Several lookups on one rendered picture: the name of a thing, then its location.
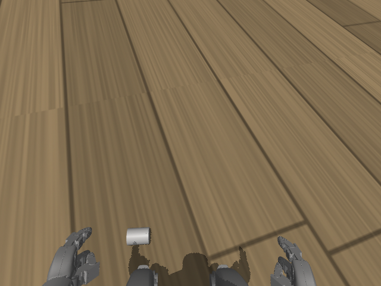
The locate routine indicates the left robot hand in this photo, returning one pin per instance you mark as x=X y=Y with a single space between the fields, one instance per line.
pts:
x=81 y=268

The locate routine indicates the can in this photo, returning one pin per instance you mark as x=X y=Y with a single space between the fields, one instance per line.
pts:
x=137 y=236

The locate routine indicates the right robot hand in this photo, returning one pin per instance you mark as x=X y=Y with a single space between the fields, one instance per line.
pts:
x=298 y=272

